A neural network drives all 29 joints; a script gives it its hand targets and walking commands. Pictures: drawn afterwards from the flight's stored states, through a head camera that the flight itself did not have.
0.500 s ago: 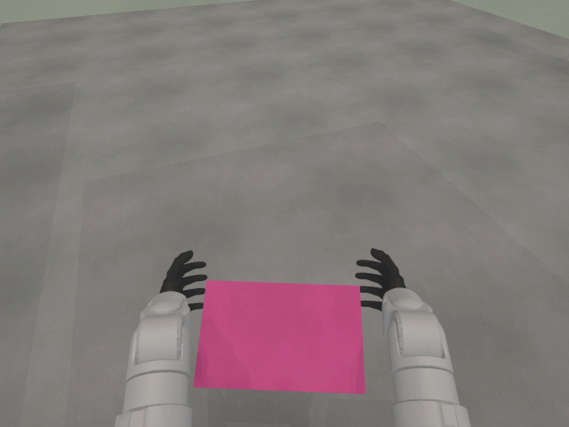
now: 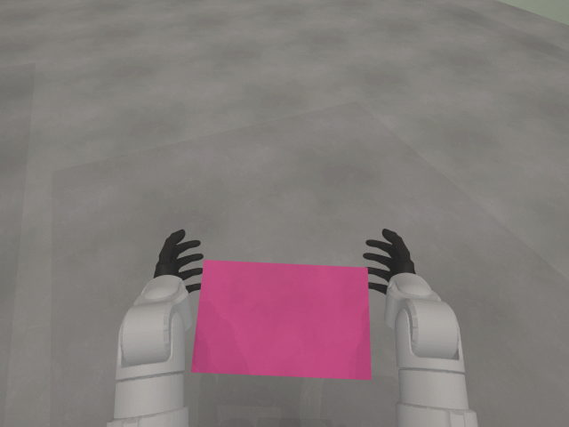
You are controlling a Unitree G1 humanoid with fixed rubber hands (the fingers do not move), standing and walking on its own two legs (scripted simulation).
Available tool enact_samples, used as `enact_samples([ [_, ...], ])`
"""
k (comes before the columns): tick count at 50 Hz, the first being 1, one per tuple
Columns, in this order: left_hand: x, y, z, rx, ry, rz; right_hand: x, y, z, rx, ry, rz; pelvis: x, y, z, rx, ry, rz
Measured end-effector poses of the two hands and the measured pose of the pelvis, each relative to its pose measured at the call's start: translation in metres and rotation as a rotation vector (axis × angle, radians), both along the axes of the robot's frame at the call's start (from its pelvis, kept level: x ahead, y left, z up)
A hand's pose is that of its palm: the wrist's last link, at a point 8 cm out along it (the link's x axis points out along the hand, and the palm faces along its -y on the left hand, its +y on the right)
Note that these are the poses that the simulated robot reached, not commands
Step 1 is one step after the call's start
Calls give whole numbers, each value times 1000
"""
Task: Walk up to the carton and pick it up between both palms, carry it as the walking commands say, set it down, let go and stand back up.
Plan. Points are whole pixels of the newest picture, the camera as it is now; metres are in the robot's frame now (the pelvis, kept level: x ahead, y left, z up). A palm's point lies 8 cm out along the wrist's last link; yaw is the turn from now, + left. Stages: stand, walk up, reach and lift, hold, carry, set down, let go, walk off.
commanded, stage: carry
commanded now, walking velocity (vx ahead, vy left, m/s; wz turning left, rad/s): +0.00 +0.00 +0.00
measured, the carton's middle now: (282, 318) +0.29 +0.01 -0.03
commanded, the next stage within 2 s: none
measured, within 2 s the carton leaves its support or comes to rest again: neither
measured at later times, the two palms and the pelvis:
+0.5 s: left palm (172, 279) +0.28 +0.15 +0.10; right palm (415, 296) +0.26 -0.16 +0.10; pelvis -0.01 +0.02 +0.01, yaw -5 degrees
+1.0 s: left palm (180, 282) +0.28 +0.14 +0.10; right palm (424, 303) +0.25 -0.17 +0.10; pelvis -0.02 +0.02 +0.01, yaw -5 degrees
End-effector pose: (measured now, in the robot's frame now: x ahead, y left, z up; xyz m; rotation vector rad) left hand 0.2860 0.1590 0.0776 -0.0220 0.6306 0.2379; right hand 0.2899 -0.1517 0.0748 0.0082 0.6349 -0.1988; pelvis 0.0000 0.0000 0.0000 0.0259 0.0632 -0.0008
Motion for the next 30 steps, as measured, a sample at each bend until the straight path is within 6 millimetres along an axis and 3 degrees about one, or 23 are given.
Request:
enact_samples([
  [12,5,-33,13,22,87,-139,-40,-28,7,23,90,-203,-2,12,3,-24,24,-76],
  [20,0,-19,22,7,89,-107,-38,-14,24,11,90,-197,-8,21,6,-11,9,-91],
  [30,-9,-6,24,12,111,-54,-36,-1,23,7,112,-168,-13,25,9,-16,-5,-86],
])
